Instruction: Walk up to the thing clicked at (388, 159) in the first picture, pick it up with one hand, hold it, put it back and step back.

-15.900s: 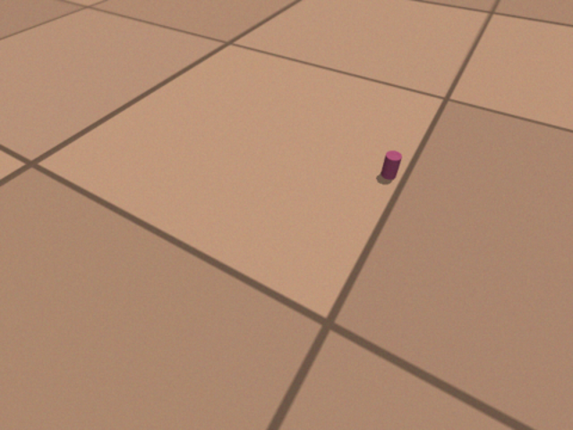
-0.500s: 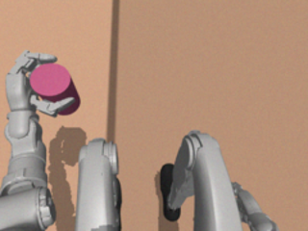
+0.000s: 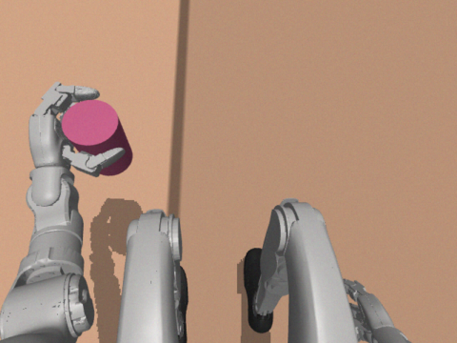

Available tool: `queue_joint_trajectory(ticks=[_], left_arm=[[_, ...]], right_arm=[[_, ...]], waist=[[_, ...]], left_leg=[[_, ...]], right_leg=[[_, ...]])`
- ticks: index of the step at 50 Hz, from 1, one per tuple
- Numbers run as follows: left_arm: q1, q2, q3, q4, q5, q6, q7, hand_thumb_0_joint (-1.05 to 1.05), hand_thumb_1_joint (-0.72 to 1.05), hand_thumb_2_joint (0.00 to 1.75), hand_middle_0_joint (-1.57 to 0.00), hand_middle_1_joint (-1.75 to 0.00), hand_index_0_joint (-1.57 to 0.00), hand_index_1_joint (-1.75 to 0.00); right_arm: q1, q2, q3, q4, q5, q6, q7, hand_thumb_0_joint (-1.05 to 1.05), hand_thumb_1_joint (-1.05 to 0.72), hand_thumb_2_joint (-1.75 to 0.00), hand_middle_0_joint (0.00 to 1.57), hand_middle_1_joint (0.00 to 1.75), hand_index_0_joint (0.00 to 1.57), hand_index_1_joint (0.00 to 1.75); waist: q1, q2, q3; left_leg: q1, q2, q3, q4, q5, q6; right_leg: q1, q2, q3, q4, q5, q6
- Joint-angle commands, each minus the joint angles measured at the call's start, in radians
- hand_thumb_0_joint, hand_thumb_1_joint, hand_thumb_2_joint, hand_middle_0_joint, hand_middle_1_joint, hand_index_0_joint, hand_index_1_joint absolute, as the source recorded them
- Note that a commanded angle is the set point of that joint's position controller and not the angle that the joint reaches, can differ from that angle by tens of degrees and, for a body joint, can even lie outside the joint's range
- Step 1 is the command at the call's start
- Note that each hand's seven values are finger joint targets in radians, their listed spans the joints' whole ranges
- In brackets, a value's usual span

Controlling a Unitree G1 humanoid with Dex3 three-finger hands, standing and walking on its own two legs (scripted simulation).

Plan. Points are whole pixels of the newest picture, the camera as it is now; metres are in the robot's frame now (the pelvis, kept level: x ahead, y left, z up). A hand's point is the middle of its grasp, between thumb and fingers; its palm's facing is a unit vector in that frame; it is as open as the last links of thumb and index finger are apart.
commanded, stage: lift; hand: left
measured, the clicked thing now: (102, 141) +0.45 +0.22 -0.07
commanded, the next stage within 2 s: none
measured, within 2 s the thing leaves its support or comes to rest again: neither
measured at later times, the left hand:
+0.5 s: hand (75, 128) +0.42 +0.22 +0.04, palm faces +0.07 -1.00 -0.04, open 11.3 cm
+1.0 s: hand out of the picture +0.40 +0.20 +0.23, palm faces +0.10 -0.99 -0.03, open 11.3 cm
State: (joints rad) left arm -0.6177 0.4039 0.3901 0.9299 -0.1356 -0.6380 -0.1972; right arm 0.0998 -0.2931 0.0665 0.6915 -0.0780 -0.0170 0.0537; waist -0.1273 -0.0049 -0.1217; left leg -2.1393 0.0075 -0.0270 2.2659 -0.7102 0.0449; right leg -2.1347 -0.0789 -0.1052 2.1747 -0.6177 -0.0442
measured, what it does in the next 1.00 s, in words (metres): rises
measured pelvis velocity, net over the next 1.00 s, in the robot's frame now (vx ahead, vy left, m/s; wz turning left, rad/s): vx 0.04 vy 0.00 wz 0.03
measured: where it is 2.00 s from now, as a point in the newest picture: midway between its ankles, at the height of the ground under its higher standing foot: (217, 314)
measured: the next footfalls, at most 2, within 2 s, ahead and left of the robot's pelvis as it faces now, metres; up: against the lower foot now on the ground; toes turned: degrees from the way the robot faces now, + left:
none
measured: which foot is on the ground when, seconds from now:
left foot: down 0.00-1.00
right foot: down 0.00-1.00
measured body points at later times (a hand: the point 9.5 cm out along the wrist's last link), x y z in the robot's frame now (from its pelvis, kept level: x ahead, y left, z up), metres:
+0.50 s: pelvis +0.01 +0.00 +0.05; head +0.19 +0.03 +0.46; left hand +0.41 +0.27 +0.05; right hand +0.15 -0.27 -0.07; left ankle +0.08 +0.11 -0.34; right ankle +0.11 -0.11 -0.34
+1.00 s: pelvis +0.04 +0.00 +0.21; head +0.17 +0.02 +0.64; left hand +0.39 +0.26 +0.23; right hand +0.20 -0.24 +0.09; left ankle +0.08 +0.11 -0.34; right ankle +0.11 -0.11 -0.34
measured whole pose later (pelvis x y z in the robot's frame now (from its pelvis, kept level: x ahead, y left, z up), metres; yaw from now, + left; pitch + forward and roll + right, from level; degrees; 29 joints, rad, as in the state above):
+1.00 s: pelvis +0.04 +0.00 +0.21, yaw +2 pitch +26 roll -3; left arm -0.21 0.27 0.18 0.38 -0.20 -0.32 -0.10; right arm 0.16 -0.25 0.01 0.64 0.05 -0.07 -0.04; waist -0.04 0.02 -0.19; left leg -1.40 0.01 -0.01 1.60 -0.65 0.03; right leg -1.41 -0.03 -0.08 1.53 -0.57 -0.02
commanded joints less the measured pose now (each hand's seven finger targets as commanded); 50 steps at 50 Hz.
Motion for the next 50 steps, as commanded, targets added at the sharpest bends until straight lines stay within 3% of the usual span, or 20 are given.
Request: queue_joint_trajectory(ticks=[1,7,10,14,20,21,22,25,27,31,32,36,37,39,40,41,44,45,47,50], left_arm=[[-0.337,0.246,0.055,-0.265,-0.019,-0.104,0.007,0.0,0.07,1.25,-1.23,-1.43,-1.24,-1.44],[-0.292,0.217,0.031,-0.272,-0.028,-0.085,-0.032,0.0,0.06,1.22,-1.19,-1.4,-1.21,-1.4],[-0.299,0.262,0.052,-0.343,-0.039,-0.073,-0.04,0.0,0.05,1.21,-1.2,-1.39,-1.22,-1.39],[-0.238,0.192,0.028,-0.338,-0.068,-0.037,-0.047,0.0,0.08,1.22,-1.17,-1.38,-1.19,-1.38],[-0.158,0.156,0.0,-0.415,-0.082,0.004,-0.046,0.0,0.1,1.23,-1.18,-1.38,-1.21,-1.38],[-0.204,0.175,-0.009,-0.503,-0.08,0.002,-0.043,0.0,0.11,1.22,-1.16,-1.37,-1.19,-1.36],[-0.171,0.189,0.014,-0.52,-0.082,0.01,-0.033,0.0,0.1,1.23,-1.16,-1.37,-1.18,-1.37],[-0.136,0.132,-0.023,-0.555,-0.091,0.041,-0.014,0.0,0.12,1.22,-1.14,-1.35,-1.17,-1.34],[-0.139,0.158,-0.008,-0.638,-0.091,0.048,0.004,0.0,0.13,1.23,-1.14,-1.36,-1.16,-1.35],[-0.039,0.098,-0.065,-0.647,-0.08,0.092,0.026,0.0,0.17,1.25,-1.12,-1.35,-1.14,-1.35],[-0.037,0.123,-0.039,-0.67,-0.081,0.098,0.035,0.0,0.16,1.25,-1.11,-1.35,-1.14,-1.34],[0.029,0.081,-0.073,-0.742,-0.092,0.135,0.053,0.0,0.13,1.26,-1.14,-1.38,-1.17,-1.37],[0.03,0.102,-0.062,-0.788,-0.092,0.141,0.06,0.0,0.13,1.27,-1.14,-1.38,-1.17,-1.38],[0.046,0.092,-0.085,-0.832,-0.094,0.16,0.069,0.0,0.14,1.27,-1.14,-1.38,-1.17,-1.38],[0.086,0.048,-0.132,-0.819,-0.088,0.173,0.069,0.0,0.14,1.27,-1.14,-1.38,-1.17,-1.37],[0.098,0.067,-0.102,-0.836,-0.091,0.183,0.081,0.0,0.14,1.27,-1.14,-1.37,-1.17,-1.37],[0.159,0.002,-0.153,-0.788,-0.093,0.216,0.09,0.0,0.1,1.28,-1.13,-1.37,-1.15,-1.38],[0.14,0.017,-0.135,-0.819,-0.097,0.221,0.099,0.0,0.09,1.28,-1.12,-1.37,-1.14,-1.38],[0.132,0.015,-0.153,-0.821,-0.087,0.229,0.107,0.0,0.08,1.28,-1.13,-1.37,-1.15,-1.38],[0.149,0.045,-0.131,-0.835,-0.07,0.226,0.125,0.0,0.06,1.27,-1.12,-1.37,-1.14,-1.37]], right_arm=[[0.133,-0.208,-0.086,-0.049,0.008,-0.022,-0.012,0.0,-0.92,-0.91,0.2,0.3,0.2,0.3],[0.136,-0.215,-0.098,-0.058,0.023,-0.027,-0.017,0.0,-0.92,-0.91,0.2,0.3,0.2,0.3],[0.148,-0.21,-0.104,-0.065,0.034,-0.032,-0.024,0.0,-0.92,-0.91,0.2,0.3,0.2,0.3],[0.144,-0.211,-0.113,-0.081,0.051,-0.042,-0.034,0.0,-0.91,-0.91,0.2,0.3,0.2,0.3],[0.138,-0.197,-0.127,-0.109,0.07,-0.059,-0.047,0.0,-0.91,-0.9,0.2,0.3,0.2,0.3],[0.135,-0.188,-0.124,-0.114,0.07,-0.061,-0.05,0.0,-0.91,-0.9,0.2,0.3,0.2,0.3],[0.142,-0.192,-0.13,-0.119,0.074,-0.062,-0.053,0.0,-0.91,-0.9,0.2,0.3,0.2,0.3],[0.125,-0.184,-0.128,-0.134,0.086,-0.068,-0.062,0.0,-0.91,-0.9,0.2,0.3,0.2,0.3],[0.139,-0.174,-0.13,-0.131,0.088,-0.068,-0.067,0.0,-0.9,-0.9,0.2,0.3,0.2,0.3],[0.121,-0.166,-0.132,-0.142,0.1,-0.071,-0.077,0.0,-0.9,-0.9,0.2,0.3,0.2,0.3],[0.118,-0.168,-0.132,-0.139,0.104,-0.073,-0.081,0.0,-0.9,-0.9,0.2,0.3,0.2,0.3],[0.117,-0.15,-0.131,-0.154,0.114,-0.074,-0.086,0.0,-0.9,-0.9,0.2,0.3,0.2,0.3],[0.116,-0.147,-0.131,-0.156,0.116,-0.075,-0.089,0.0,-0.9,-0.9,0.2,0.3,0.2,0.3],[0.118,-0.142,-0.131,-0.157,0.123,-0.076,-0.095,0.0,-0.9,-0.9,0.2,0.3,0.2,0.3],[0.113,-0.134,-0.128,-0.158,0.124,-0.078,-0.095,0.0,-0.9,-0.9,0.2,0.3,0.2,0.3],[0.118,-0.137,-0.131,-0.156,0.127,-0.079,-0.099,0.0,-0.89,-0.9,0.2,0.3,0.2,0.3],[0.107,-0.127,-0.126,-0.158,0.132,-0.085,-0.104,0.0,-0.9,-0.9,0.2,0.3,0.2,0.3],[0.109,-0.131,-0.129,-0.159,0.134,-0.088,-0.106,0.0,-0.9,-0.9,0.2,0.3,0.2,0.3],[0.112,-0.125,-0.123,-0.158,0.134,-0.09,-0.109,0.0,-0.9,-0.9,0.2,0.3,0.2,0.3],[0.124,-0.108,-0.117,-0.151,0.13,-0.094,-0.111,0.0,-0.89,-0.9,0.2,0.3,0.2,0.3]], waist=[[0.015,0.183,-0.699],[0.017,0.189,-0.703],[0.031,0.177,-0.748],[0.03,0.135,-0.721],[0.042,0.1,-0.711],[0.043,0.117,-0.713],[0.059,0.117,-0.728],[0.056,0.113,-0.706],[0.067,0.131,-0.729],[0.063,0.137,-0.68],[0.073,0.132,-0.659],[0.08,0.112,-0.667],[0.086,0.116,-0.67],[0.083,0.101,-0.676],[0.07,0.108,-0.657],[0.083,0.097,-0.644],[0.065,0.074,-0.57],[0.081,0.066,-0.567],[0.075,0.099,-0.538],[0.084,0.082,-0.52]], left_leg=[[0.426,-0.027,-0.015,-0.308,0.158,-0.019],[0.477,-0.028,-0.018,-0.346,0.161,-0.019],[0.473,-0.031,-0.008,-0.361,0.155,-0.015],[0.49,-0.032,-0.016,-0.391,0.133,-0.011],[0.512,-0.033,-0.005,-0.446,0.108,-0.006],[0.512,-0.029,-0.005,-0.459,0.098,-0.007],[0.549,-0.03,-0.01,-0.484,0.102,-0.009],[0.609,-0.024,-0.023,-0.529,0.12,-0.013],[0.643,-0.025,-0.018,-0.548,0.151,-0.015],[0.749,-0.019,-0.044,-0.635,0.144,-0.02],[0.758,-0.017,-0.052,-0.654,0.134,-0.021],[0.833,-0.017,-0.045,-0.712,0.182,-0.019],[0.849,-0.018,-0.042,-0.729,0.176,-0.019],[0.91,-0.017,-0.044,-0.768,0.196,-0.02],[0.932,-0.016,-0.049,-0.792,0.206,-0.023],[0.959,-0.014,-0.052,-0.813,0.209,-0.024],[1.002,-0.01,-0.057,-0.869,0.229,-0.024],[1.035,-0.008,-0.055,-0.887,0.241,-0.025],[1.1,-0.005,-0.067,-0.936,0.261,-0.032],[1.147,-0.007,-0.058,-0.979,0.321,-0.031]], right_leg=[[0.418,0.058,0.04,-0.209,0.129,-0.003],[0.418,0.053,0.043,-0.229,0.131,-0.005],[0.479,0.055,0.052,-0.254,0.122,-0.004],[0.485,0.053,0.055,-0.296,0.111,-0.003],[0.56,0.052,0.078,-0.385,0.083,0.001],[0.581,0.053,0.085,-0.398,0.069,0.002],[0.599,0.052,0.086,-0.415,0.071,0.001],[0.611,0.054,0.081,-0.446,0.096,-0.002],[0.663,0.055,0.089,-0.471,0.121,-0.002],[0.669,0.057,0.083,-0.532,0.121,-0.005],[0.675,0.058,0.081,-0.542,0.115,-0.005],[0.786,0.061,0.085,-0.62,0.152,-0.001],[0.817,0.063,0.089,-0.644,0.148,0.001],[0.878,0.065,0.09,-0.691,0.171,0.003],[0.889,0.065,0.085,-0.706,0.181,0.004],[0.906,0.067,0.082,-0.728,0.183,0.004],[0.953,0.071,0.077,-0.792,0.207,0.008],[0.981,0.072,0.079,-0.816,0.216,0.008],[0.998,0.072,0.074,-0.844,0.23,0.008],[1.081,0.076,0.074,-0.898,0.274,0.009]])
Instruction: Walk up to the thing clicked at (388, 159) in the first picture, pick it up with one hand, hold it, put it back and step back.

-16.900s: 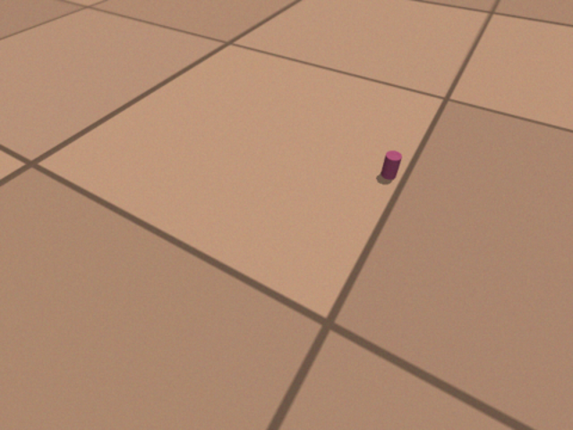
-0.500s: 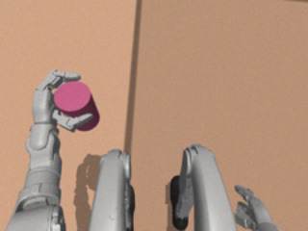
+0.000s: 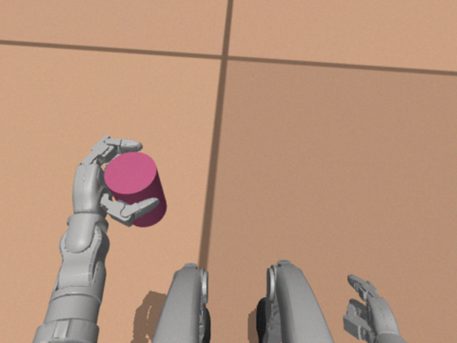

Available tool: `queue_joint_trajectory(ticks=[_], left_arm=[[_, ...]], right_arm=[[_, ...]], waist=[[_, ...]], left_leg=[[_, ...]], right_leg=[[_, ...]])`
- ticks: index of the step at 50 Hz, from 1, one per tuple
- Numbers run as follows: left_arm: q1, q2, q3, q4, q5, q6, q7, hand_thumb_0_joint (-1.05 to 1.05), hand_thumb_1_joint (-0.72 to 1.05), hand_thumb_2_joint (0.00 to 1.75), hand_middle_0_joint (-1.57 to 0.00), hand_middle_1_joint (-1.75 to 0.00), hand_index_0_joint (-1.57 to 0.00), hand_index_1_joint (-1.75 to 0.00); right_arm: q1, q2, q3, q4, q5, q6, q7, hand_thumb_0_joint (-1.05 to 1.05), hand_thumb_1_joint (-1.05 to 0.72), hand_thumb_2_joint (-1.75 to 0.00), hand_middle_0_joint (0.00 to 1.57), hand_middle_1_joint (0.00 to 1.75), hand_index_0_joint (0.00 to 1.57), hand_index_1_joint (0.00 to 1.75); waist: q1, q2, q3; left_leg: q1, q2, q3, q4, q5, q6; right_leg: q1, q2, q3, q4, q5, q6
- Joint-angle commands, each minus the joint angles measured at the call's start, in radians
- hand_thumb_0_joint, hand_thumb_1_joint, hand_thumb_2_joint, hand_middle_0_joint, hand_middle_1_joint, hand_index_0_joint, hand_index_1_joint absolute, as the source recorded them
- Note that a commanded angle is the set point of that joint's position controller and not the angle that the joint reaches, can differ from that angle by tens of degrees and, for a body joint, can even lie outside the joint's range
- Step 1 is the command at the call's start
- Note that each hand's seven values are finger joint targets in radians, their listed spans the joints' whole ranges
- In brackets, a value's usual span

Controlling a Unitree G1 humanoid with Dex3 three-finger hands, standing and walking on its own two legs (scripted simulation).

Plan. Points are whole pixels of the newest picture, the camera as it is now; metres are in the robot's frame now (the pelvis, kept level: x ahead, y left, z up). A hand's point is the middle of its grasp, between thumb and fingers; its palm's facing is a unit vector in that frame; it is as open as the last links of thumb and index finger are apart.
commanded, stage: lift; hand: left
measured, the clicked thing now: (139, 192) +0.37 +0.18 -0.02
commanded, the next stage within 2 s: hold in 1.22 s
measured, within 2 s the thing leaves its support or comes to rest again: neither
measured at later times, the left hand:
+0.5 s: hand (114, 148) +0.37 +0.18 +0.12, palm faces +0.09 -1.00 -0.02, open 11.3 cm
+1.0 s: hand (114, 128) +0.38 +0.17 +0.16, palm faces +0.06 -1.00 +0.00, open 11.3 cm
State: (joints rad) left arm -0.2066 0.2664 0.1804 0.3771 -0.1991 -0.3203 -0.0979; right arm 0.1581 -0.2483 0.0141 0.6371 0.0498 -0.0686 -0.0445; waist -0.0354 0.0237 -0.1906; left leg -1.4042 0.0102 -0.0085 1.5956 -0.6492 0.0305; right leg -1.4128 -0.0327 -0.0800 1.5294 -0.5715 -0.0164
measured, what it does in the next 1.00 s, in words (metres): rises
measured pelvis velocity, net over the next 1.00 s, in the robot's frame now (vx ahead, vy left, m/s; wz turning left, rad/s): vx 0.05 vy -0.01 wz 0.01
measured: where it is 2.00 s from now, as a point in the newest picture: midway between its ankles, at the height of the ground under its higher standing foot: outside the picture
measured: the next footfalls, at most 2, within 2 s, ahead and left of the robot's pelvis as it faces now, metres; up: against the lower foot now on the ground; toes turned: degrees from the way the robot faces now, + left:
none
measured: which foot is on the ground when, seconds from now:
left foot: down 0.00-1.00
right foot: down 0.00-1.00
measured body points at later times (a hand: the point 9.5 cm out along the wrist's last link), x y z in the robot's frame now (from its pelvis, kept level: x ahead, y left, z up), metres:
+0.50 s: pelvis +0.03 +0.00 +0.10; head +0.11 +0.01 +0.54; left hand +0.36 +0.23 +0.12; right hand +0.16 -0.25 -0.01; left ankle +0.04 +0.10 -0.55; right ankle +0.07 -0.12 -0.55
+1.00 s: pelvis +0.05 -0.01 +0.13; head +0.11 +0.00 +0.58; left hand +0.37 +0.22 +0.16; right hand +0.18 -0.25 +0.02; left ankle +0.04 +0.10 -0.55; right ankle +0.07 -0.12 -0.55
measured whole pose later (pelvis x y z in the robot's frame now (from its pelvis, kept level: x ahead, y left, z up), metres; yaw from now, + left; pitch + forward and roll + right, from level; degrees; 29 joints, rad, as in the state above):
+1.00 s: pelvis +0.05 -0.01 +0.13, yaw +1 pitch +11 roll -1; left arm -0.15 0.21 0.14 0.49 -0.20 -0.36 -0.12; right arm 0.23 -0.23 0.02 0.67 0.01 -0.06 -0.05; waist -0.02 0.01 -0.07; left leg -0.68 0.01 0.00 0.97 -0.48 0.01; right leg -0.70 -0.01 -0.07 0.93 -0.42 -0.02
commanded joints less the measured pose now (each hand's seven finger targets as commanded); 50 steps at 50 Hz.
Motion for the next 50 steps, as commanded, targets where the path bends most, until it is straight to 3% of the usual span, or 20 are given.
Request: queue_joint_trajectory(ticks=[1,2,3,4,6,7,9,10,11,12,14,15,17,24,26,32,35,40,47,50], left_arm=[[-0.249,0.165,0.076,-0.265,-0.014,-0.094,0.028,0.0,0.06,1.28,-1.14,-1.38,-1.16,-1.38],[-0.265,0.18,0.095,-0.272,-0.016,-0.097,0.033,0.0,0.05,1.27,-1.14,-1.37,-1.16,-1.38],[-0.284,0.174,0.08,-0.308,-0.017,-0.104,0.036,0.0,0.05,1.28,-1.14,-1.38,-1.16,-1.39],[-0.246,0.16,0.085,-0.228,-0.018,-0.096,0.036,0.0,0.06,1.29,-1.14,-1.39,-1.16,-1.4],[-0.237,0.116,0.042,-0.192,-0.014,-0.098,0.028,0.0,0.02,1.28,-1.14,-1.38,-1.15,-1.39],[-0.27,0.155,0.066,-0.234,-0.012,-0.107,0.028,0.0,0.02,1.27,-1.15,-1.38,-1.16,-1.39],[-0.241,0.122,0.01,-0.206,-0.002,-0.103,0.009,0.0,0.01,1.25,-1.14,-1.36,-1.15,-1.37],[-0.254,0.152,0.031,-0.235,-0.001,-0.106,0.006,0.0,0.0,1.25,-1.14,-1.37,-1.16,-1.38],[-0.215,0.13,0.02,-0.179,0.001,-0.099,0.002,0.0,0.0,1.24,-1.14,-1.36,-1.16,-1.37],[-0.253,0.129,0.017,-0.223,-0.006,-0.105,-0.001,0.0,0.01,1.23,-1.14,-1.35,-1.15,-1.36],[-0.261,0.145,0.047,-0.21,-0.016,-0.102,0.003,0.0,0.03,1.24,-1.14,-1.36,-1.17,-1.36],[-0.25,0.111,0.023,-0.206,-0.02,-0.103,0.003,0.0,0.02,1.25,-1.15,-1.37,-1.17,-1.38],[-0.25,0.137,0.059,-0.193,-0.025,-0.11,0.009,0.0,0.06,1.26,-1.17,-1.38,-1.18,-1.38],[-0.244,0.119,0.032,-0.177,-0.006,-0.127,0.01,0.0,0.05,1.27,-1.17,-1.38,-1.18,-1.39],[-0.298,0.134,0.03,-0.234,-0.007,-0.136,0.009,0.0,0.04,1.27,-1.17,-1.38,-1.18,-1.39],[-0.241,0.075,0.01,-0.153,-0.023,-0.125,0.003,0.0,0.01,1.25,-1.16,-1.37,-1.17,-1.38],[-0.257,0.121,0.044,-0.172,-0.016,-0.136,0.006,0.0,0.02,1.26,-1.16,-1.36,-1.17,-1.38],[-0.24,0.091,0.016,-0.161,-0.011,-0.141,-0.011,0.0,0.03,1.24,-1.13,-1.34,-1.14,-1.35],[-0.261,0.108,0.04,-0.196,-0.025,-0.15,-0.021,0.0,0.05,1.24,-1.14,-1.35,-1.16,-1.35],[-0.238,0.078,0.024,-0.154,-0.03,-0.151,-0.028,0.0,0.01,1.22,-1.15,-1.34,-1.16,-1.35]], right_arm=[[0.062,-0.149,-0.061,-0.096,0.0,-0.044,-0.012,0.0,-0.9,-0.9,0.2,0.3,0.2,0.3],[0.062,-0.146,-0.059,-0.093,0.0,-0.047,-0.012,0.0,-0.9,-0.9,0.2,0.3,0.2,0.3],[0.07,-0.139,-0.057,-0.092,-0.003,-0.048,-0.012,0.0,-0.9,-0.9,0.2,0.3,0.2,0.3],[0.065,-0.144,-0.057,-0.086,-0.002,-0.049,-0.012,0.0,-0.9,-0.9,0.2,0.3,0.2,0.3],[0.058,-0.142,-0.056,-0.087,-0.006,-0.054,-0.009,0.0,-0.9,-0.9,0.2,0.3,0.2,0.3],[0.06,-0.145,-0.059,-0.092,-0.007,-0.055,-0.008,0.0,-0.9,-0.9,0.2,0.3,0.2,0.3],[0.069,-0.145,-0.058,-0.085,-0.009,-0.054,-0.006,0.0,-0.9,-0.9,0.2,0.3,0.2,0.3],[0.071,-0.147,-0.062,-0.087,-0.012,-0.053,-0.005,0.0,-0.9,-0.9,0.2,0.3,0.2,0.3],[0.071,-0.148,-0.063,-0.085,-0.011,-0.053,-0.005,0.0,-0.9,-0.9,0.2,0.3,0.2,0.3],[0.072,-0.144,-0.058,-0.086,-0.012,-0.055,-0.003,0.0,-0.9,-0.9,0.2,0.3,0.2,0.3],[0.081,-0.145,-0.058,-0.081,-0.014,-0.052,-0.004,0.0,-0.9,-0.9,0.2,0.3,0.2,0.3],[0.08,-0.142,-0.055,-0.085,-0.013,-0.055,-0.001,0.0,-0.9,-0.9,0.2,0.3,0.2,0.3],[0.08,-0.143,-0.054,-0.085,-0.016,-0.054,-0.001,0.0,-0.9,-0.9,0.2,0.3,0.2,0.3],[0.079,-0.136,-0.051,-0.092,-0.027,-0.051,-0.007,0.0,-0.91,-0.9,0.2,0.3,0.2,0.3],[0.078,-0.137,-0.051,-0.091,-0.026,-0.051,-0.008,0.0,-0.91,-0.9,0.2,0.3,0.2,0.3],[0.08,-0.128,-0.046,-0.084,-0.03,-0.053,-0.01,0.0,-0.91,-0.9,0.2,0.3,0.2,0.3],[0.084,-0.126,-0.05,-0.083,-0.029,-0.051,-0.012,0.0,-0.91,-0.9,0.2,0.3,0.2,0.3],[0.078,-0.118,-0.048,-0.086,-0.037,-0.045,-0.011,0.0,-0.9,-0.9,0.2,0.3,0.2,0.3],[0.087,-0.117,-0.049,-0.086,-0.037,-0.036,-0.014,0.0,-0.9,-0.9,0.2,0.3,0.2,0.3],[0.076,-0.113,-0.045,-0.083,-0.039,-0.035,-0.015,0.0,-0.91,-0.9,0.2,0.3,0.2,0.3]], waist=[[-0.004,0.046,-0.424],[0.006,0.054,-0.405],[0.002,0.061,-0.418],[-0.003,0.048,-0.377],[-0.012,0.036,-0.338],[0.0,0.061,-0.358],[-0.003,0.062,-0.339],[0.002,0.064,-0.365],[-0.003,0.045,-0.339],[0.003,0.059,-0.336],[0.006,0.052,-0.342],[0.003,0.038,-0.329],[0.011,0.031,-0.317],[0.013,0.025,-0.284],[0.017,0.055,-0.275],[0.004,0.02,-0.239],[0.016,-0.004,-0.228],[0.016,0.02,-0.211],[0.017,0.015,-0.24],[0.012,0.0,-0.205]], left_leg=[[0.428,-0.009,-0.081,-0.337,0.249,-0.018],[0.442,-0.008,-0.078,-0.355,0.247,-0.018],[0.466,-0.011,-0.072,-0.367,0.242,-0.016],[0.471,-0.009,-0.076,-0.388,0.242,-0.017],[0.481,-0.009,-0.069,-0.407,0.257,-0.016],[0.511,-0.01,-0.065,-0.424,0.261,-0.017],[0.559,-0.008,-0.061,-0.453,0.292,-0.021],[0.583,-0.01,-0.052,-0.454,0.306,-0.018],[0.592,-0.01,-0.053,-0.475,0.309,-0.019],[0.608,-0.008,-0.055,-0.492,0.326,-0.023],[0.64,-0.01,-0.052,-0.512,0.352,-0.021],[0.643,-0.01,-0.054,-0.527,0.349,-0.022],[0.643,-0.013,-0.048,-0.547,0.346,-0.019],[0.725,-0.014,-0.042,-0.624,0.379,-0.021],[0.762,-0.012,-0.042,-0.65,0.369,-0.024],[0.789,-0.008,-0.042,-0.697,0.371,-0.025],[0.79,-0.011,-0.031,-0.712,0.378,-0.018],[0.819,-0.016,-0.019,-0.735,0.423,-0.02],[0.879,-0.013,-0.02,-0.762,0.468,-0.021],[0.867,-0.015,-0.014,-0.769,0.471,-0.019]], right_leg=[[0.378,0.03,0.048,-0.27,0.223,-0.018],[0.394,0.03,0.048,-0.287,0.222,-0.017],[0.424,0.032,0.05,-0.308,0.222,-0.016],[0.426,0.032,0.049,-0.324,0.224,-0.015],[0.449,0.034,0.048,-0.354,0.24,-0.014],[0.473,0.033,0.051,-0.37,0.242,-0.015],[0.498,0.033,0.047,-0.396,0.263,-0.018],[0.535,0.034,0.05,-0.416,0.278,-0.016],[0.549,0.034,0.049,-0.435,0.282,-0.016],[0.559,0.035,0.046,-0.442,0.293,-0.017],[0.605,0.038,0.045,-0.468,0.32,-0.015],[0.613,0.039,0.04,-0.476,0.317,-0.015],[0.651,0.04,0.042,-0.498,0.323,-0.012],[0.728,0.042,0.044,-0.565,0.351,-0.013],[0.729,0.041,0.044,-0.581,0.342,-0.015],[0.778,0.046,0.039,-0.634,0.347,-0.013],[0.84,0.042,0.048,-0.661,0.363,-0.009],[0.874,0.042,0.053,-0.684,0.408,-0.012],[0.937,0.042,0.054,-0.712,0.454,-0.012],[0.947,0.04,0.056,-0.724,0.465,-0.008]])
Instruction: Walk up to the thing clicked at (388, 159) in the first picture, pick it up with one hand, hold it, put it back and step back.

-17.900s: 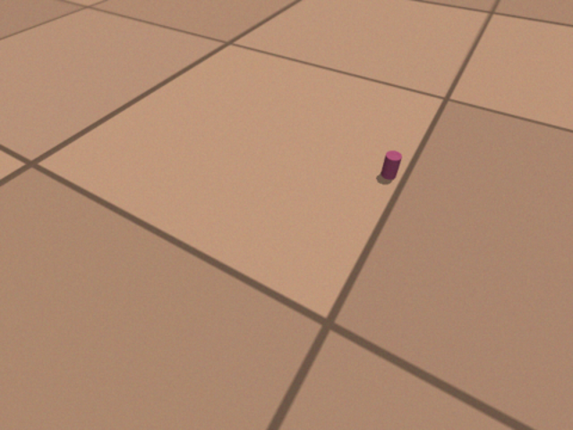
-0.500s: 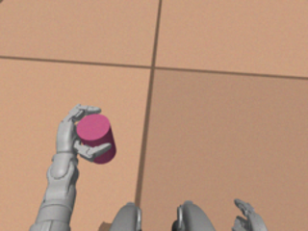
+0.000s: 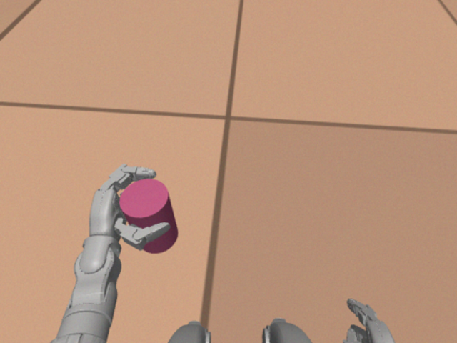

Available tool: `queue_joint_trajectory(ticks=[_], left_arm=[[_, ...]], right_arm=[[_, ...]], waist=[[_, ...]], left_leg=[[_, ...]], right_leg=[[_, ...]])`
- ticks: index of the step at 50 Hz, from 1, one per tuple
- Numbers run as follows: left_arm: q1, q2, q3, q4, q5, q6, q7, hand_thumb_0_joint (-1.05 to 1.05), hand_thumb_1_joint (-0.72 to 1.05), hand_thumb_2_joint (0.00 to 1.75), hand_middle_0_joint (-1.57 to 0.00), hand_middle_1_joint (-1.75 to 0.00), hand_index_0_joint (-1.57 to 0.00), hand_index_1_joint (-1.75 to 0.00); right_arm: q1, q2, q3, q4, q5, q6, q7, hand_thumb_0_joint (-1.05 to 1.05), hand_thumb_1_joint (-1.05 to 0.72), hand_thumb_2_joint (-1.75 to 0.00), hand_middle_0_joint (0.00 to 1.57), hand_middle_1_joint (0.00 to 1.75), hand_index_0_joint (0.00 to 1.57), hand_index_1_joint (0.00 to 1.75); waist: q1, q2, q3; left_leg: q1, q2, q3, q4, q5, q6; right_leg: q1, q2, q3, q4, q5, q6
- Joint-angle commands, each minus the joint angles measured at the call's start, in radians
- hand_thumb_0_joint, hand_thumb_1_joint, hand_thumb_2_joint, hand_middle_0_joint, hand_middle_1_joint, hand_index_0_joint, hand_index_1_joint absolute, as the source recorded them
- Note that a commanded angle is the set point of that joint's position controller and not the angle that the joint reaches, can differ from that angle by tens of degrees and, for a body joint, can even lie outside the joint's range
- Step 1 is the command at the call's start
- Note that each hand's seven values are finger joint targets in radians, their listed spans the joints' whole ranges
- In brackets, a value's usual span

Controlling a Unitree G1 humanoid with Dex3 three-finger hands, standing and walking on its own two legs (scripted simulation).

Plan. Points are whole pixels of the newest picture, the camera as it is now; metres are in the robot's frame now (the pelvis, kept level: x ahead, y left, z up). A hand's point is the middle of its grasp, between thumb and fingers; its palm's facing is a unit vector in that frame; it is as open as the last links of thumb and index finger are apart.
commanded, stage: lift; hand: left
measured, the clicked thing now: (151, 217) +0.33 +0.17 -0.01
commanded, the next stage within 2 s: hold in 0.22 s
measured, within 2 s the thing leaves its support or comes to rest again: neither
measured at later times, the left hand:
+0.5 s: hand (145, 203) +0.33 +0.17 +0.05, palm faces +0.05 -1.00 +0.00, open 11.3 cm
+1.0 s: hand (138, 208) +0.32 +0.17 +0.06, palm faces +0.06 -1.00 +0.00, open 11.3 cm
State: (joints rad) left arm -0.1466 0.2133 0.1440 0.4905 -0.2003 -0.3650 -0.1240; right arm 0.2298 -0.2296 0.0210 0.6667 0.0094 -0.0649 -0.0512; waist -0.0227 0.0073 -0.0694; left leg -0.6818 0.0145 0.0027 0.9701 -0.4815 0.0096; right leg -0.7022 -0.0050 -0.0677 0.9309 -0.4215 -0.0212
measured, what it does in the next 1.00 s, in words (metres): stands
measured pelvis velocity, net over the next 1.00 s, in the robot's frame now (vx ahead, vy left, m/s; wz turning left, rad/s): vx -0.01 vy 0.00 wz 0.00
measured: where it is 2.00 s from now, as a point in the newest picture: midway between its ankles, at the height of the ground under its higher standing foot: outside the picture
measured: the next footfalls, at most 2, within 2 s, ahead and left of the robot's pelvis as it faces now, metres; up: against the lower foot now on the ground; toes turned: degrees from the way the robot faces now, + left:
none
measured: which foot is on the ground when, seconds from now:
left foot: down 0.00-1.00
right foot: down 0.00-1.00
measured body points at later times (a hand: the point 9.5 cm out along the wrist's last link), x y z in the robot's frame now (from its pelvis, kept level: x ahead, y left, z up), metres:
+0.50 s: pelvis +0.00 +0.00 +0.01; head +0.05 +0.00 +0.46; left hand +0.32 +0.22 +0.05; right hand +0.13 -0.25 -0.10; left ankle +0.00 +0.11 -0.68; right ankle +0.02 -0.11 -0.68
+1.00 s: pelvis -0.01 +0.00 +0.02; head +0.03 +0.01 +0.47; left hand +0.31 +0.22 +0.06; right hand +0.12 -0.24 -0.09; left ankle +0.00 +0.11 -0.68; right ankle +0.02 -0.11 -0.68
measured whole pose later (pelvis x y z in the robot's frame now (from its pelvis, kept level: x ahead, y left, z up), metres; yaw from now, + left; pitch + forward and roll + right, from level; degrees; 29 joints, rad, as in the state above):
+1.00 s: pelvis -0.01 +0.00 +0.02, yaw +0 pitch +6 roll -1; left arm -0.11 0.20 0.12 0.48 -0.19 -0.38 -0.10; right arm 0.23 -0.22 0.02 0.68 0.01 -0.06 -0.04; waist -0.02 0.01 -0.03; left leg -0.51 0.01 0.01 0.84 -0.42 0.01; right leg -0.54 0.00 -0.06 0.80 -0.36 -0.02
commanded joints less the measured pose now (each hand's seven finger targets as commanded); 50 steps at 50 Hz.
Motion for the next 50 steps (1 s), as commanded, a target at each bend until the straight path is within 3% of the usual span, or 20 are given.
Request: queue_joint_trajectory(ticks=[1,9,10,11,16,19,26,27,28,29,32,33,35,36,37,45,46,48,49,50], left_arm=[[-0.308,0.137,0.066,-0.268,-0.027,-0.108,0.001,0.0,0.01,1.24,-1.14,-1.34,-1.16,-1.35],[-0.291,0.134,0.051,-0.263,-0.021,-0.116,-0.014,0.0,0.0,1.22,-1.14,-1.34,-1.16,-1.35],[-0.306,0.156,0.076,-0.296,-0.027,-0.12,-0.012,0.0,0.01,1.22,-1.15,-1.34,-1.17,-1.35],[-0.276,0.141,0.068,-0.256,-0.029,-0.117,-0.014,0.0,0.0,1.22,-1.16,-1.34,-1.17,-1.35],[-0.262,0.112,0.061,-0.249,-0.03,-0.114,-0.001,0.0,-0.02,1.22,-1.16,-1.35,-1.17,-1.36],[-0.305,0.141,0.067,-0.306,-0.019,-0.118,0.006,0.0,-0.04,1.19,-1.11,-1.32,-1.11,-1.33],[-0.281,0.122,0.055,-0.301,-0.016,-0.109,0.021,0.0,-0.03,1.19,-1.13,-1.33,-1.14,-1.35],[-0.305,0.145,0.071,-0.323,-0.016,-0.111,0.026,0.0,-0.02,1.2,-1.14,-1.33,-1.15,-1.35],[-0.252,0.102,0.036,-0.252,-0.007,-0.1,0.025,0.0,-0.02,1.19,-1.13,-1.33,-1.14,-1.34],[-0.287,0.098,0.023,-0.298,-0.009,-0.105,0.024,0.0,-0.02,1.19,-1.13,-1.32,-1.13,-1.34],[-0.305,0.113,0.032,-0.293,-0.006,-0.106,0.028,0.0,-0.01,1.18,-1.12,-1.31,-1.13,-1.33],[-0.292,0.134,0.058,-0.285,-0.003,-0.106,0.031,0.0,-0.02,1.18,-1.13,-1.32,-1.14,-1.34],[-0.273,0.108,0.039,-0.277,-0.006,-0.104,0.031,0.0,0.0,1.19,-1.14,-1.33,-1.15,-1.35],[-0.298,0.133,0.062,-0.313,-0.009,-0.109,0.037,0.0,-0.02,1.18,-1.15,-1.33,-1.15,-1.35],[-0.273,0.102,0.037,-0.26,-0.005,-0.103,0.035,0.0,0.0,1.18,-1.14,-1.33,-1.15,-1.34],[-0.309,0.135,0.051,-0.336,-0.012,-0.116,0.027,0.0,0.03,1.18,-1.14,-1.32,-1.15,-1.34],[-0.263,0.092,0.017,-0.278,-0.01,-0.109,0.025,0.0,0.02,1.18,-1.14,-1.33,-1.15,-1.34],[-0.294,0.116,0.04,-0.285,-0.01,-0.112,0.03,0.0,0.03,1.18,-1.15,-1.32,-1.15,-1.34],[-0.279,0.083,0.008,-0.243,-0.01,-0.108,0.026,0.0,0.0,1.18,-1.14,-1.32,-1.15,-1.34],[-0.337,0.125,0.029,-0.334,-0.012,-0.118,0.028,0.0,0.01,1.17,-1.14,-1.32,-1.15,-1.33]], right_arm=[[0.008,-0.139,-0.057,-0.114,0.003,-0.038,-0.008,0.0,-0.9,-0.9,0.2,0.3,0.2,0.3],[0.009,-0.141,-0.061,-0.113,0.001,-0.031,-0.009,0.0,-0.91,-0.9,0.2,0.3,0.2,0.3],[0.006,-0.141,-0.062,-0.117,0.003,-0.031,-0.01,0.0,-0.91,-0.9,0.2,0.3,0.2,0.3],[0.003,-0.14,-0.06,-0.116,0.005,-0.031,-0.009,0.0,-0.91,-0.9,0.2,0.3,0.2,0.3],[0.0,-0.134,-0.058,-0.114,0.002,-0.028,-0.01,0.0,-0.91,-0.9,0.2,0.3,0.2,0.3],[-0.001,-0.136,-0.061,-0.117,0.001,-0.025,-0.011,0.0,-0.9,-0.9,0.2,0.3,0.2,0.3],[0.002,-0.134,-0.061,-0.115,0.0,-0.022,-0.01,0.0,-0.9,-0.9,0.2,0.3,0.2,0.3],[-0.003,-0.135,-0.061,-0.116,0.002,-0.022,-0.011,0.0,-0.9,-0.9,0.2,0.3,0.2,0.3],[-0.002,-0.133,-0.059,-0.113,0.002,-0.021,-0.011,0.0,-0.9,-0.9,0.2,0.3,0.2,0.3],[-0.01,-0.131,-0.058,-0.117,0.0,-0.021,-0.01,0.0,-0.9,-0.9,0.2,0.3,0.2,0.3],[-0.019,-0.138,-0.061,-0.119,0.003,-0.026,-0.008,0.0,-0.9,-0.9,0.2,0.3,0.2,0.3],[-0.015,-0.134,-0.063,-0.114,0.001,-0.023,-0.007,0.0,-0.91,-0.9,0.2,0.3,0.2,0.3],[-0.021,-0.132,-0.06,-0.123,0.004,-0.026,-0.004,0.0,-0.91,-0.9,0.2,0.3,0.2,0.3],[-0.017,-0.13,-0.059,-0.116,0.001,-0.024,-0.003,0.0,-0.91,-0.9,0.2,0.3,0.2,0.3],[-0.022,-0.131,-0.056,-0.12,0.001,-0.023,-0.003,0.0,-0.9,-0.9,0.2,0.3,0.2,0.3],[-0.023,-0.133,-0.059,-0.113,0.006,-0.033,0.001,0.0,-0.9,-0.9,0.2,0.3,0.2,0.3],[-0.025,-0.127,-0.054,-0.113,0.005,-0.034,0.003,0.0,-0.9,-0.9,0.2,0.3,0.2,0.3],[-0.028,-0.133,-0.058,-0.11,0.008,-0.038,0.004,0.0,-0.9,-0.9,0.2,0.3,0.2,0.3],[-0.026,-0.135,-0.059,-0.109,0.007,-0.039,0.008,0.0,-0.91,-0.9,0.2,0.3,0.2,0.3],[-0.022,-0.135,-0.059,-0.11,0.008,-0.039,0.007,0.0,-0.9,-0.9,0.2,0.3,0.2,0.3]], waist=[[-0.003,0.021,-0.319],[0.0,0.023,-0.32],[0.009,0.031,-0.329],[0.006,0.026,-0.307],[0.0,-0.003,-0.296],[0.004,0.027,-0.3],[0.002,0.014,-0.307],[0.005,0.021,-0.284],[-0.002,0.007,-0.274],[-0.005,0.019,-0.264],[-0.001,0.024,-0.242],[0.01,0.024,-0.265],[0.008,0.007,-0.238],[0.016,0.033,-0.264],[0.002,0.013,-0.237],[0.009,0.026,-0.253],[0.001,0.018,-0.22],[0.002,0.018,-0.205],[-0.007,0.014,-0.216],[0.003,0.041,-0.246]], left_leg=[[0.162,-0.017,-0.026,-0.15,0.313,0.001],[0.21,-0.016,-0.021,-0.166,0.359,0.001],[0.203,-0.019,-0.017,-0.169,0.347,0.002],[0.206,-0.018,-0.019,-0.178,0.34,-0.001],[0.198,-0.017,-0.015,-0.187,0.322,0.001],[0.223,-0.018,-0.015,-0.194,0.336,0.001],[0.233,-0.019,-0.012,-0.205,0.356,0.003],[0.234,-0.021,-0.008,-0.212,0.337,0.003],[0.239,-0.018,-0.011,-0.22,0.332,0.002],[0.244,-0.017,-0.012,-0.225,0.325,0.0],[0.249,-0.012,-0.02,-0.243,0.311,-0.003],[0.248,-0.015,-0.019,-0.239,0.316,-0.002],[0.243,-0.013,-0.018,-0.254,0.291,-0.001],[0.247,-0.016,-0.016,-0.25,0.295,-0.001],[0.244,-0.014,-0.021,-0.256,0.29,-0.002],[0.258,-0.016,-0.019,-0.269,0.253,-0.001],[0.248,-0.016,-0.021,-0.271,0.244,-0.002],[0.241,-0.014,-0.024,-0.278,0.22,-0.002],[0.249,-0.01,-0.028,-0.276,0.241,-0.005],[0.264,-0.011,-0.026,-0.274,0.252,-0.005]], right_leg=[[0.228,0.013,0.042,-0.128,0.318,-0.006],[0.268,0.01,0.045,-0.149,0.361,-0.004],[0.283,0.008,0.05,-0.155,0.36,-0.004],[0.278,0.009,0.047,-0.158,0.347,-0.004],[0.297,0.011,0.047,-0.173,0.342,-0.001],[0.286,0.012,0.046,-0.178,0.347,-0.001],[0.332,0.009,0.05,-0.192,0.379,0.002],[0.326,0.007,0.053,-0.202,0.364,0.003],[0.317,0.009,0.049,-0.203,0.353,0.001],[0.306,0.011,0.047,-0.206,0.339,-0.001],[0.302,0.014,0.038,-0.209,0.31,-0.004],[0.321,0.012,0.039,-0.212,0.314,-0.003],[0.324,0.014,0.037,-0.218,0.295,-0.002],[0.331,0.012,0.04,-0.22,0.297,-0.003],[0.316,0.015,0.036,-0.221,0.29,-0.003],[0.334,0.011,0.039,-0.235,0.262,-0.001],[0.315,0.014,0.035,-0.234,0.251,-0.002],[0.304,0.013,0.034,-0.238,0.229,-0.003],[0.297,0.015,0.032,-0.231,0.241,-0.005],[0.31,0.013,0.034,-0.23,0.253,-0.005]])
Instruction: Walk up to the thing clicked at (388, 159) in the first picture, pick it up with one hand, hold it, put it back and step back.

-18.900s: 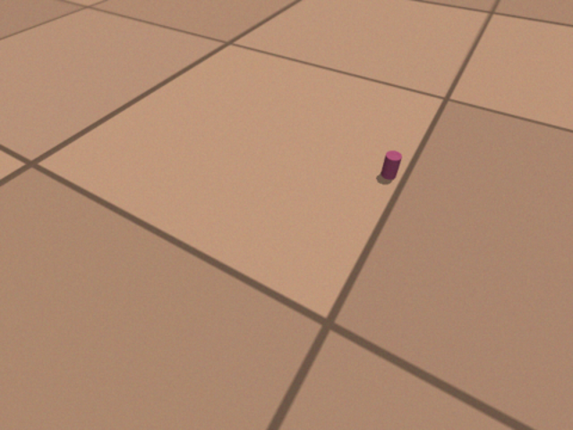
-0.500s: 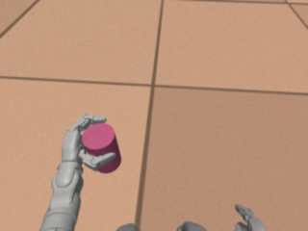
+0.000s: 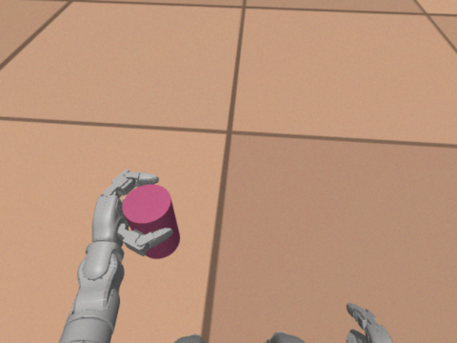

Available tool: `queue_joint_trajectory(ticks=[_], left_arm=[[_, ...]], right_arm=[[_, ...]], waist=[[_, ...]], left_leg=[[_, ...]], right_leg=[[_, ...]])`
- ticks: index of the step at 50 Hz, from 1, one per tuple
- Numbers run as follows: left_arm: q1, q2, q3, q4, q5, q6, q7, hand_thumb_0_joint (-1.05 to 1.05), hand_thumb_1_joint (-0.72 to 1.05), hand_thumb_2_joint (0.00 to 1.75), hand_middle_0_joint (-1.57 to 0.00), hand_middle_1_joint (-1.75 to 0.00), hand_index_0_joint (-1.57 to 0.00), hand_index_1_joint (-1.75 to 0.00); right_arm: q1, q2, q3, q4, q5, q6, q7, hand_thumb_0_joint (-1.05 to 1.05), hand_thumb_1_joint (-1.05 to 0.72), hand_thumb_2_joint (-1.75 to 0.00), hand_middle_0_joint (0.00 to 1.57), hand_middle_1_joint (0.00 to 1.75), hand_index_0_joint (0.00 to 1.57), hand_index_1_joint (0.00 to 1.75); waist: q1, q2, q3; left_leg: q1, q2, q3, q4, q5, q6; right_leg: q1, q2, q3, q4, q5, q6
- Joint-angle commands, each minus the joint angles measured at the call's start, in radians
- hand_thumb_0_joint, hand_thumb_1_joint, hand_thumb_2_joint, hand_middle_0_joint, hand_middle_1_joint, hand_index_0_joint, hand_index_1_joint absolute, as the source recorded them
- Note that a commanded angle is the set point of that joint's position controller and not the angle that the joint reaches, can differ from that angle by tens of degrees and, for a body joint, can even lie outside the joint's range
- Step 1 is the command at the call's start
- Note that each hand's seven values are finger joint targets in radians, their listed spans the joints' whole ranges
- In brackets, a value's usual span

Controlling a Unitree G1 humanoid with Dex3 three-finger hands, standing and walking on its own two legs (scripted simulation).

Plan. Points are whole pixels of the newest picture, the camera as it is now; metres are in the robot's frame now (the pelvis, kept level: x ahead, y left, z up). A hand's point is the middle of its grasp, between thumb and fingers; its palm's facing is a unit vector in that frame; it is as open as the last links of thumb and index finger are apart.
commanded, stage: hold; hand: left
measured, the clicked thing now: (154, 223) +0.32 +0.16 +0.01
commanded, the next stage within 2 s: crouch in 1.92 s
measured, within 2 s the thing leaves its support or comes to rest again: neither
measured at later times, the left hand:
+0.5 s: hand (149, 211) +0.32 +0.16 +0.04, palm faces +0.05 -1.00 -0.01, open 11.3 cm
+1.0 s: hand (149, 210) +0.33 +0.16 +0.04, palm faces +0.05 -1.00 -0.01, open 11.3 cm
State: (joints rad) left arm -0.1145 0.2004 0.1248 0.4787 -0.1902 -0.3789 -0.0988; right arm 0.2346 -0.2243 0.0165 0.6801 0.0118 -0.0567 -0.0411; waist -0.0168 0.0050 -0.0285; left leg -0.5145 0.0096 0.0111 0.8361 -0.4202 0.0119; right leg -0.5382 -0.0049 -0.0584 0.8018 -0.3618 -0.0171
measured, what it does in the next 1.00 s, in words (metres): stands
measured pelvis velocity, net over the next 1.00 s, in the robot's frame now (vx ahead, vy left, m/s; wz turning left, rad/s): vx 0.00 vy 0.00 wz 0.00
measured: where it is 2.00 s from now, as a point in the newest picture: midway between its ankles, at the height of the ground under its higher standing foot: outside the picture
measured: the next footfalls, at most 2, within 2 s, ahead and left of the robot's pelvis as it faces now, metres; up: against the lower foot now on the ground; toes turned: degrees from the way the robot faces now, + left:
none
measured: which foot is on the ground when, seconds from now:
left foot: down 0.00-1.00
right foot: down 0.00-1.00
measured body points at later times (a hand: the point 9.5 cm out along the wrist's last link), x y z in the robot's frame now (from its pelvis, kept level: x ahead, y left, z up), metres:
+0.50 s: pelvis +0.00 +0.00 +0.00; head +0.04 +0.00 +0.45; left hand +0.31 +0.22 +0.05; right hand +0.12 -0.25 -0.11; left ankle +0.00 +0.11 -0.70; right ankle +0.03 -0.11 -0.70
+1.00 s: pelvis +0.00 +0.00 +0.00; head +0.04 +0.00 +0.45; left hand +0.32 +0.22 +0.04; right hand +0.13 -0.25 -0.11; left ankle +0.00 +0.11 -0.70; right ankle +0.03 -0.11 -0.70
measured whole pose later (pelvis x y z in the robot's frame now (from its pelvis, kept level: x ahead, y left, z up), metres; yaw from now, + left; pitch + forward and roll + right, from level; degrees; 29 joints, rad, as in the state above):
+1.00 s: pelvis +0.00 +0.00 +0.00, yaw +0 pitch +6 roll -1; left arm -0.14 0.20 0.12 0.50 -0.19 -0.39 -0.11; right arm 0.24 -0.23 0.01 0.69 0.01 -0.06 -0.03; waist -0.02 0.01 -0.03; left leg -0.52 0.01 0.01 0.83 -0.42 0.01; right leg -0.54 0.00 -0.06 0.80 -0.36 -0.02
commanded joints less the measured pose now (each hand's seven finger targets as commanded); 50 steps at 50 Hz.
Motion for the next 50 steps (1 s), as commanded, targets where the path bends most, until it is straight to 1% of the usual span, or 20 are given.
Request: queue_joint_trajectory(ticks=[1,2,5,6,11,14,15,19,22,24,25,27,30,31,32,36,41,45,47,50], left_arm=[[-0.342,0.142,0.052,-0.303,-0.017,-0.101,0.005,0.0,0.01,1.16,-1.15,-1.32,-1.15,-1.33],[-0.321,0.109,0.019,-0.265,-0.014,-0.094,0.0,0.0,0.0,1.17,-1.14,-1.32,-1.15,-1.33],[-0.345,0.125,0.042,-0.24,-0.013,-0.092,0.005,0.0,0.0,1.16,-1.14,-1.31,-1.15,-1.33],[-0.414,0.161,0.067,-0.315,-0.015,-0.105,0.011,0.0,-0.01,1.17,-1.14,-1.32,-1.14,-1.33],[-0.304,0.136,0.08,-0.224,-0.021,-0.092,0.021,0.0,-0.03,1.17,-1.14,-1.32,-1.14,-1.34],[-0.33,0.154,0.08,-0.248,-0.01,-0.1,0.017,0.0,-0.02,1.18,-1.14,-1.33,-1.15,-1.35],[-0.303,0.11,0.032,-0.214,-0.007,-0.095,0.006,0.0,-0.02,1.18,-1.15,-1.33,-1.15,-1.35],[-0.339,0.143,0.042,-0.312,-0.012,-0.103,-0.002,0.0,-0.01,1.16,-1.15,-1.32,-1.16,-1.34],[-0.338,0.102,0.021,-0.285,-0.024,-0.092,0.003,0.0,-0.03,1.14,-1.13,-1.3,-1.13,-1.32],[-0.337,0.129,0.068,-0.226,-0.024,-0.09,0.015,0.0,-0.03,1.14,-1.13,-1.3,-1.13,-1.31],[-0.364,0.12,0.053,-0.206,-0.02,-0.092,0.013,0.0,-0.05,1.15,-1.13,-1.3,-1.13,-1.32],[-0.395,0.153,0.073,-0.279,-0.016,-0.111,0.016,0.0,-0.04,1.15,-1.13,-1.31,-1.14,-1.33],[-0.319,0.157,0.087,-0.257,-0.007,-0.12,0.015,0.0,0.0,1.16,-1.14,-1.32,-1.15,-1.33],[-0.285,0.121,0.057,-0.229,-0.009,-0.118,0.008,0.0,-0.01,1.16,-1.14,-1.33,-1.15,-1.34],[-0.339,0.144,0.069,-0.31,-0.015,-0.126,0.007,0.0,-0.01,1.15,-1.13,-1.31,-1.14,-1.32],[-0.291,0.119,0.043,-0.238,-0.012,-0.106,0.003,0.0,-0.04,1.14,-1.13,-1.3,-1.13,-1.32],[-0.41,0.152,0.06,-0.277,-0.016,-0.117,0.002,0.0,-0.01,1.15,-1.14,-1.31,-1.14,-1.32],[-0.323,0.105,0.044,-0.2,-0.027,-0.114,-0.007,0.0,-0.02,1.16,-1.14,-1.32,-1.15,-1.33],[-0.379,0.157,0.066,-0.291,-0.023,-0.123,-0.008,0.0,-0.03,1.14,-1.14,-1.3,-1.14,-1.32],[-0.338,0.156,0.06,-0.287,-0.014,-0.115,-0.005,0.0,-0.04,1.14,-1.13,-1.31,-1.14,-1.32]], right_arm=[[-0.025,-0.142,-0.057,-0.121,0.006,-0.047,-0.006,0.0,-0.91,-0.9,0.2,0.3,0.2,0.3],[-0.022,-0.139,-0.052,-0.121,0.004,-0.046,-0.005,0.0,-0.9,-0.9,0.2,0.3,0.2,0.3],[-0.023,-0.139,-0.052,-0.115,0.005,-0.05,-0.005,0.0,-0.9,-0.9,0.2,0.3,0.2,0.3],[-0.023,-0.14,-0.056,-0.111,0.005,-0.05,-0.005,0.0,-0.9,-0.9,0.2,0.3,0.2,0.3],[-0.016,-0.136,-0.052,-0.105,0.005,-0.047,-0.004,0.0,-0.91,-0.9,0.2,0.3,0.2,0.3],[-0.024,-0.14,-0.06,-0.107,0.004,-0.043,-0.003,0.0,-0.91,-0.91,0.2,0.3,0.2,0.3],[-0.022,-0.137,-0.055,-0.112,0.004,-0.041,-0.001,0.0,-0.91,-0.91,0.2,0.3,0.2,0.3],[-0.016,-0.137,-0.06,-0.114,0.006,-0.042,-0.001,0.0,-0.91,-0.91,0.2,0.3,0.2,0.3],[-0.013,-0.14,-0.058,-0.111,0.007,-0.045,0.0,0.0,-0.91,-0.91,0.2,0.3,0.2,0.3],[-0.016,-0.145,-0.06,-0.102,0.007,-0.044,-0.002,0.0,-0.91,-0.91,0.2,0.3,0.2,0.3],[-0.021,-0.142,-0.058,-0.102,0.004,-0.045,-0.001,0.0,-0.91,-0.91,0.2,0.3,0.2,0.3],[-0.023,-0.137,-0.057,-0.108,0.004,-0.046,-0.001,0.0,-0.91,-0.9,0.2,0.3,0.2,0.3],[-0.026,-0.138,-0.061,-0.109,0.0,-0.043,0.0,0.0,-0.91,-0.9,0.2,0.3,0.2,0.3],[-0.027,-0.139,-0.059,-0.113,0.002,-0.046,0.003,0.0,-0.91,-0.91,0.2,0.3,0.2,0.3],[-0.029,-0.138,-0.06,-0.122,0.001,-0.047,0.003,0.0,-0.91,-0.91,0.2,0.3,0.2,0.3],[-0.02,-0.141,-0.057,-0.112,0.004,-0.042,0.001,0.0,-0.91,-0.91,0.2,0.3,0.2,0.3],[-0.007,-0.142,-0.059,-0.098,0.004,-0.043,0.0,0.0,-0.9,-0.9,0.2,0.3,0.2,0.3],[-0.015,-0.143,-0.059,-0.102,0.003,-0.05,0.005,0.0,-0.91,-0.9,0.2,0.3,0.2,0.3],[-0.013,-0.146,-0.063,-0.108,0.005,-0.048,0.004,0.0,-0.91,-0.91,0.2,0.3,0.2,0.3],[-0.014,-0.142,-0.059,-0.107,0.004,-0.042,0.002,0.0,-0.91,-0.9,0.2,0.3,0.2,0.3]], waist=[[-0.001,0.035,-0.292],[-0.014,0.019,-0.278],[-0.009,0.005,-0.26],[-0.004,0.036,-0.283],[0.005,-0.006,-0.273],[0.007,0.018,-0.279],[-0.004,0.032,-0.256],[0.002,0.035,-0.308],[-0.013,0.03,-0.291],[-0.004,0.001,-0.264],[-0.018,-0.011,-0.259],[-0.004,0.022,-0.257],[0.01,0.006,-0.274],[0.005,0.003,-0.282],[0.013,0.045,-0.327],[-0.007,0.021,-0.296],[-0.012,0.025,-0.284],[-0.006,-0.004,-0.266],[0.005,0.044,-0.333],[0.0,0.026,-0.317]], left_leg=[[0.106,-0.008,-0.033,-0.138,0.2,-0.006],[0.1,-0.006,-0.037,-0.137,0.212,-0.006],[0.083,-0.009,-0.031,-0.134,0.203,-0.001],[0.096,-0.011,-0.029,-0.135,0.198,-0.003],[0.078,-0.014,-0.028,-0.13,0.22,0.0],[0.084,-0.013,-0.025,-0.133,0.226,-0.002],[0.091,-0.011,-0.027,-0.139,0.231,-0.006],[0.114,-0.013,-0.026,-0.132,0.251,-0.004],[0.119,-0.009,-0.03,-0.135,0.262,-0.006],[0.098,-0.007,-0.032,-0.134,0.249,-0.003],[0.081,-0.008,-0.03,-0.127,0.24,0.001],[0.086,-0.013,-0.026,-0.139,0.207,0.0],[0.081,-0.017,-0.024,-0.137,0.187,0.002],[0.089,-0.016,-0.025,-0.14,0.201,0.0],[0.102,-0.019,-0.022,-0.134,0.222,-0.003],[0.107,-0.009,-0.033,-0.135,0.251,-0.006],[0.099,-0.006,-0.037,-0.138,0.216,-0.003],[0.078,-0.011,-0.034,-0.133,0.209,-0.002],[0.113,-0.014,-0.029,-0.126,0.251,-0.004],[0.111,-0.015,-0.027,-0.128,0.251,-0.003]], right_leg=[[0.158,0.012,0.026,-0.104,0.202,-0.008],[0.145,0.015,0.023,-0.101,0.211,-0.009],[0.154,0.009,0.03,-0.111,0.216,-0.005],[0.154,0.006,0.032,-0.109,0.212,-0.006],[0.186,0.007,0.03,-0.115,0.235,-0.003],[0.17,0.006,0.031,-0.112,0.238,-0.005],[0.154,0.01,0.027,-0.107,0.233,-0.008],[0.189,0.009,0.03,-0.113,0.253,-0.007],[0.173,0.012,0.026,-0.11,0.263,-0.008],[0.159,0.011,0.025,-0.114,0.248,-0.006],[0.153,0.009,0.027,-0.115,0.25,-0.004],[0.152,0.005,0.029,-0.118,0.221,-0.004],[0.167,0.006,0.03,-0.121,0.199,-0.003],[0.181,0.008,0.028,-0.115,0.211,-0.005],[0.195,0.006,0.032,-0.113,0.232,-0.007],[0.171,0.015,0.024,-0.109,0.244,-0.008],[0.137,0.012,0.022,-0.106,0.218,-0.009],[0.151,0.011,0.022,-0.108,0.214,-0.007],[0.175,0.007,0.029,-0.103,0.253,-0.009],[0.189,0.008,0.03,-0.111,0.258,-0.006]])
